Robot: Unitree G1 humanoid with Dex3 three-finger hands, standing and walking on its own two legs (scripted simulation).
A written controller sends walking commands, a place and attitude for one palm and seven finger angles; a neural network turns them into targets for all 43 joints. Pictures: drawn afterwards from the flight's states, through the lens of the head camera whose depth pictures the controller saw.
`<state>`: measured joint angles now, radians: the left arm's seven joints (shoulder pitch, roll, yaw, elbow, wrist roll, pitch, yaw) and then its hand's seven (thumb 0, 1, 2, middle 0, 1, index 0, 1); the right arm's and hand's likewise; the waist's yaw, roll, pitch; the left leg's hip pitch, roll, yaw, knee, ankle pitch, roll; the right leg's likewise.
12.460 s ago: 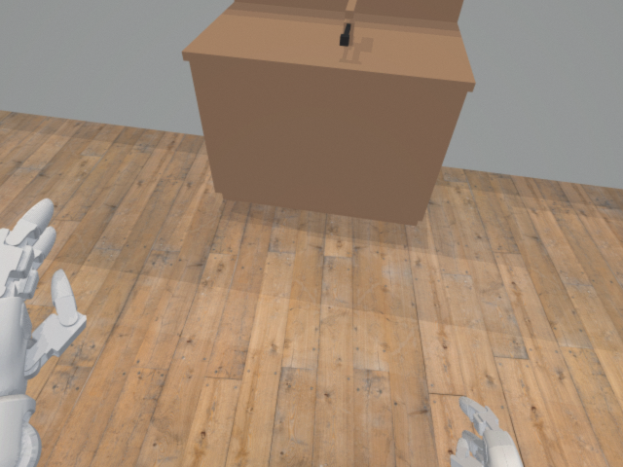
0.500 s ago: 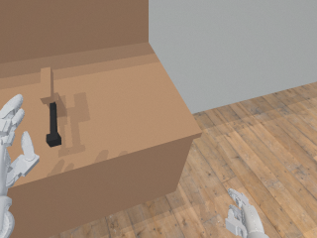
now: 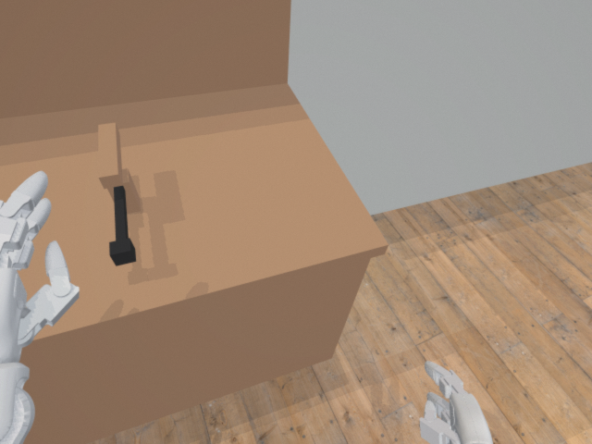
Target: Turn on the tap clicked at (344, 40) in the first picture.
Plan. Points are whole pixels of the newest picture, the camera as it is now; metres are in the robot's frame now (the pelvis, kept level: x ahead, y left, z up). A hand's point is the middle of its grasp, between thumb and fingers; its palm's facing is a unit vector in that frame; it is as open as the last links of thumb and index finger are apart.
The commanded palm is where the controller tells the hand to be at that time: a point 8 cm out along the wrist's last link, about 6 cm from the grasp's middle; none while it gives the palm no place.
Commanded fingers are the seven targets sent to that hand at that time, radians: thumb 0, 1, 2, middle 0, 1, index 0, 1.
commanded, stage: come to a stop and stand still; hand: left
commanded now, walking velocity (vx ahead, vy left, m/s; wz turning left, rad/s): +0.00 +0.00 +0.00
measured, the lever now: (122, 252) +0.35 +0.29 +0.03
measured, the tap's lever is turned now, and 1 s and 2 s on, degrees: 0 0 0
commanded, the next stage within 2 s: look again from close up in 0.88 s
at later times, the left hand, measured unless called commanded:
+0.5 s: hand (98, 302) +0.22 +0.23 +0.14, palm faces +0.32 -0.85 -0.42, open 7.4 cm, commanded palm +0.15 +0.26 +0.17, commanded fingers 0.00 0.90 0.90 -0.20 -0.30 -0.20 -0.30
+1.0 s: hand (85, 286) +0.22 +0.23 +0.16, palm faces +0.39 -0.86 -0.34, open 7.4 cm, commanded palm +0.17 +0.26 +0.17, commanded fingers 0.00 0.90 0.90 -0.20 -0.30 -0.20 -0.30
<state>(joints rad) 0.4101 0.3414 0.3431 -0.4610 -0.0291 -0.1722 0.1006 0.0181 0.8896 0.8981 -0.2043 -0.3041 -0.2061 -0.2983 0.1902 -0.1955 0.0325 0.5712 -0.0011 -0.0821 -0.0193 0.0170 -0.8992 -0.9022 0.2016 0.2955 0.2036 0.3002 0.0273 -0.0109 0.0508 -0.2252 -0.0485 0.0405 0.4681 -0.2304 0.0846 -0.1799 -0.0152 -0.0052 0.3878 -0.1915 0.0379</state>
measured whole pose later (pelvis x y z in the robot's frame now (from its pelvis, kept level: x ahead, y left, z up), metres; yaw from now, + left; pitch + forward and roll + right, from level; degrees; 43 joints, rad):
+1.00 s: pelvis +0.01 -0.02 +0.00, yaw +0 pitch -1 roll -1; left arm 0.39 0.36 0.35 -0.44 -0.04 -0.19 0.08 0.02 0.89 0.90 -0.21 -0.30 -0.21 -0.30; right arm 0.19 -0.19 0.03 0.56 0.01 -0.10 -0.02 0.02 -0.90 -0.90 0.20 0.30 0.20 0.30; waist 0.04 -0.03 0.03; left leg -0.21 -0.03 0.03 0.47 -0.24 0.06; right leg -0.17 0.00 -0.01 0.40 -0.21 0.01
